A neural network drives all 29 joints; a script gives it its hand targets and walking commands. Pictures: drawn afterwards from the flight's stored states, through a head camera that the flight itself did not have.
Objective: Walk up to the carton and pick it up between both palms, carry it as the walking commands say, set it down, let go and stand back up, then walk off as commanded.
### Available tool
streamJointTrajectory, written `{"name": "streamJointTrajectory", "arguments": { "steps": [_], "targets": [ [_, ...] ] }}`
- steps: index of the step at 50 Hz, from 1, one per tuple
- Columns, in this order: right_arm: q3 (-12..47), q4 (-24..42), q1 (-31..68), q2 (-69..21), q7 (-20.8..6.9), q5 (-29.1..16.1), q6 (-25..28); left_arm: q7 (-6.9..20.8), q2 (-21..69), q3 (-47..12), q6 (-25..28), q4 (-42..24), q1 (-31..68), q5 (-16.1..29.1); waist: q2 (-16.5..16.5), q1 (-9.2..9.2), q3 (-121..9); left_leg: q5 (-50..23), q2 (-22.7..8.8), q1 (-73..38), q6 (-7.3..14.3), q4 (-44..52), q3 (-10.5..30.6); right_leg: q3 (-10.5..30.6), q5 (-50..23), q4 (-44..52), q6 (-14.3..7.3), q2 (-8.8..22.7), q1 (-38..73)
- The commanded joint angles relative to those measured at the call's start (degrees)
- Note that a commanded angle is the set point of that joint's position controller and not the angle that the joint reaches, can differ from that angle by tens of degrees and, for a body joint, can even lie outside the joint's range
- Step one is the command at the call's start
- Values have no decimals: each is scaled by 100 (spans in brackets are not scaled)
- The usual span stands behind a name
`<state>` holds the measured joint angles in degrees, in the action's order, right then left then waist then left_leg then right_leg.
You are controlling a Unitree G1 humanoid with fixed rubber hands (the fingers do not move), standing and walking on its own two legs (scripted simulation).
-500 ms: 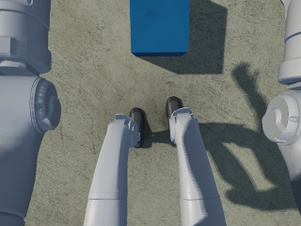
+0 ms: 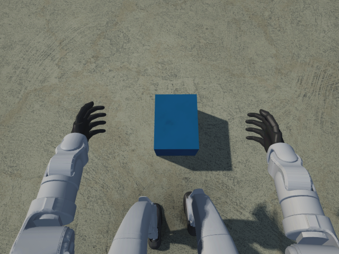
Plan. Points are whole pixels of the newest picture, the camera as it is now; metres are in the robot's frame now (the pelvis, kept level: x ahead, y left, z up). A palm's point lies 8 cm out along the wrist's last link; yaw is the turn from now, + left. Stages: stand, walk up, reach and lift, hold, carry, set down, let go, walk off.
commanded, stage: let go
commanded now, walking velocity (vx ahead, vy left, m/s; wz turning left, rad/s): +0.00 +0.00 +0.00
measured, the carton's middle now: (175, 126) +0.57 -0.03 -0.61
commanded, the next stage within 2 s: stand in 0.88 s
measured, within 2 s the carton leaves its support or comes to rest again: neither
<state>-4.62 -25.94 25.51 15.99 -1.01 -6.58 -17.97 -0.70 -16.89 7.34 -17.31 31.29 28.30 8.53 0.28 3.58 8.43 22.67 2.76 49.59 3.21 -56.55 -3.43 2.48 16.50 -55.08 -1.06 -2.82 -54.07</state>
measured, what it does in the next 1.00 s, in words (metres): rises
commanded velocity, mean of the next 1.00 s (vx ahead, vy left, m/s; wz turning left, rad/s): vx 0.00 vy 0.00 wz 0.00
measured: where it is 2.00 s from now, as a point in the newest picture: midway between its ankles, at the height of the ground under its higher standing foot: (174, 227)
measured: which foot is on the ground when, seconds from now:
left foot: down 0.00-1.00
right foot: down 0.00-1.00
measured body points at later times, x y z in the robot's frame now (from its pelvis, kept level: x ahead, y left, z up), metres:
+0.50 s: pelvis +0.06 +0.01 +0.05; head +0.08 +0.01 +0.50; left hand +0.25 +0.25 -0.01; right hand +0.24 -0.23 -0.02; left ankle +0.05 +0.09 -0.67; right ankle +0.10 -0.10 -0.67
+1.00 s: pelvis +0.07 +0.01 +0.06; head +0.04 +0.02 +0.51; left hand +0.23 +0.27 -0.02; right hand +0.25 -0.24 +0.00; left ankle +0.05 +0.09 -0.67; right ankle +0.10 -0.10 -0.67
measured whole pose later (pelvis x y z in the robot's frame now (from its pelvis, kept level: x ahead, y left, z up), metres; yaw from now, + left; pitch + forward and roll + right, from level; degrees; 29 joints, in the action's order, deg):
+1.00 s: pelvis +0.07 +0.01 +0.06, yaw +0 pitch -5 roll -1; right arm -2.7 -27.9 -11.7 14.5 -2.4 -0.4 -6.6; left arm 1.3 -12.8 5.7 -4.7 31.6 -13.5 4.3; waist 0.3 0.6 0.3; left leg 22.3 2.6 8.8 3.3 -35.4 -2.0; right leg 2.5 16.7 -34.7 -0.8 -3.0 -13.3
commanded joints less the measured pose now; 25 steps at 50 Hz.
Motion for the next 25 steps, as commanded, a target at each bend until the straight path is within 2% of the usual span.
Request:
{"name": "streamJointTrajectory", "arguments": {
  "steps": [1,2,4,5,6,7,8,9,10,11,12,13,14,15,16,18,19,20,21,22,24,25],
  "targets": [
    [-135,-377,-682,254,-264,550,561,167,130,-50,536,115,-455,-1042,-36,-83,-2562,418,-355,-1498,-367,2018,613,-119,635,1582,47,242,2431],
    [-150,-230,-817,252,-296,539,643,169,132,-79,654,-118,-538,-1046,97,-107,-2592,536,-353,-1738,-381,2167,590,-146,729,1630,56,220,2596],
    [7,368,-1311,160,-286,513,853,194,12,-183,878,-614,-1026,-1007,98,-201,-3099,13,-349,-2272,-341,2208,660,-128,241,1679,39,177,3183],
    [1,392,-1683,157,-294,534,902,210,60,-190,955,-774,-1304,-1052,141,-174,-3229,-190,-342,-2441,-358,2236,659,-130,47,1738,40,144,3448],
    [-42,439,-1578,190,-263,553,955,215,43,-178,1012,-792,-1252,-1004,74,-186,-2913,-274,-333,-2385,-347,2272,646,-167,-22,1757,68,110,3464],
    [-41,707,-1727,209,-282,529,1034,204,2,-166,1064,-1029,-1475,-1073,216,-265,-3157,-633,-288,-2726,-365,2312,676,-125,-305,1850,35,100,3625],
    [-15,930,-1923,246,-248,561,1073,226,-32,-197,1081,-969,-1811,-1026,44,-216,-3071,-689,-311,-2862,-321,2360,660,-179,-374,1902,80,73,3869],
    [14,1329,-2088,287,-254,548,1151,231,-60,-235,1156,-1232,-2149,-1032,44,-244,-3240,-1018,-288,-3069,-322,2424,676,-169,-670,1942,65,37,4113],
    [52,1485,-1972,333,-223,531,1207,234,-92,-257,1183,-1153,-2241,-1009,-49,-311,-3087,-1029,-273,-2994,-281,2475,674,-140,-728,2011,108,37,4208],
    [48,1433,-2310,323,-212,573,1230,271,-19,-262,1206,-1333,-2411,-1016,90,-215,-3037,-1215,-255,-3045,-305,2509,671,-94,-934,2087,71,57,4411],
    [107,1445,-2504,242,-211,561,1232,281,8,-301,1237,-1219,-2751,-998,44,-251,-2849,-1229,-256,-3126,-294,2613,672,-135,-967,2119,103,27,4553],
    [90,1345,-2466,276,-199,536,1232,296,-29,-336,1235,-1192,-2688,-956,106,-224,-2526,-1215,-252,-3076,-322,2708,673,-89,-932,2221,96,29,4534],
    [135,1085,-2782,145,-212,529,1197,310,57,-305,1230,-1158,-2936,-997,176,-318,-2297,-1229,-252,-3053,-344,2856,634,-131,-900,2282,102,35,4651],
    [84,1130,-2698,235,-208,567,1177,355,32,-329,1227,-1197,-2803,-943,186,-234,-1870,-935,-256,-3012,-342,2955,571,-161,-686,2373,120,24,4600],
    [112,1135,-2808,204,-218,547,1165,386,-31,-361,1234,-1225,-2946,-911,128,-269,-1636,-777,-283,-2954,-306,3063,616,-164,-645,2415,153,11,4715],
    [106,986,-3291,146,-248,590,1127,397,-8,-350,1240,-1261,-3427,-966,347,-334,-1451,-1032,-335,-3160,-314,3199,608,-176,-816,2486,123,21,4912],
    [116,984,-3480,144,-253,592,1121,418,48,-380,1229,-1121,-3678,-944,236,-344,-1383,-1299,-287,-3153,-330,3212,559,-149,-1052,2577,128,14,5058],
    [48,1013,-3734,172,-241,679,1134,416,-19,-428,1244,-1285,-3842,-920,270,-285,-1301,-1291,-356,-3298,-312,3311,642,-183,-1080,2557,156,-53,5098],
    [37,997,-3698,261,-256,707,1114,415,-1,-374,1245,-1364,-3711,-915,246,-240,-1243,-1302,-331,-3303,-332,3335,608,-163,-1080,2607,151,-46,5253],
    [104,1033,-3634,210,-280,629,1143,427,-65,-376,1245,-1361,-3759,-958,297,-344,-1002,-1261,-334,-3401,-346,3384,626,-177,-1011,2652,139,-38,5071],
    [51,1030,-3615,260,-312,666,1142,436,36,-428,1223,-1530,-3856,-980,577,-386,-1035,-1489,-366,-3470,-412,3463,683,-175,-1113,2705,100,-66,5233],
    [55,1058,-3565,281,-312,692,1107,453,77,-423,1201,-1611,-3765,-931,486,-328,-782,-1252,-385,-3357,-418,3497,650,-145,-1014,2744,97,-52,5223]
  ]
}}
